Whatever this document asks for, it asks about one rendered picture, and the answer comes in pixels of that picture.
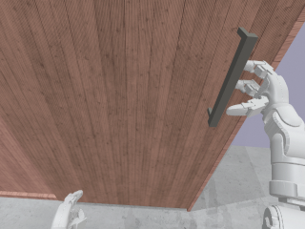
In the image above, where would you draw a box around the robot left hand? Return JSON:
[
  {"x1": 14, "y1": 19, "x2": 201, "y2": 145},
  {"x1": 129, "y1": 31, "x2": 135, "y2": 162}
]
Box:
[{"x1": 50, "y1": 190, "x2": 87, "y2": 229}]

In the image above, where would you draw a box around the wardrobe door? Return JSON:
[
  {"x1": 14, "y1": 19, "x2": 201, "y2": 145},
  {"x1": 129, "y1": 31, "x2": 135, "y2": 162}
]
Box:
[
  {"x1": 0, "y1": 0, "x2": 305, "y2": 209},
  {"x1": 0, "y1": 115, "x2": 53, "y2": 194}
]

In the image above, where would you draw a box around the robot right hand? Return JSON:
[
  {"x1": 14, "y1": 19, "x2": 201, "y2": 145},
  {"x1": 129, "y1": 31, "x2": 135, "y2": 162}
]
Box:
[{"x1": 226, "y1": 60, "x2": 289, "y2": 118}]

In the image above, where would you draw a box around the right robot upper arm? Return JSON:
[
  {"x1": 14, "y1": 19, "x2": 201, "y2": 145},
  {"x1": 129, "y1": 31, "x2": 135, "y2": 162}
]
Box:
[{"x1": 261, "y1": 205, "x2": 305, "y2": 229}]

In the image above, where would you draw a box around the handle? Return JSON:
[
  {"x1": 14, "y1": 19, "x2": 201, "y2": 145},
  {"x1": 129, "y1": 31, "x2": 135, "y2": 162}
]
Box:
[{"x1": 207, "y1": 27, "x2": 258, "y2": 128}]

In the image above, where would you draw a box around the robot right forearm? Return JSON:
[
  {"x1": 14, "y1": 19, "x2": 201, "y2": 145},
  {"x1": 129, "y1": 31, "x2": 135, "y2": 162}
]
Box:
[{"x1": 262, "y1": 102, "x2": 305, "y2": 212}]

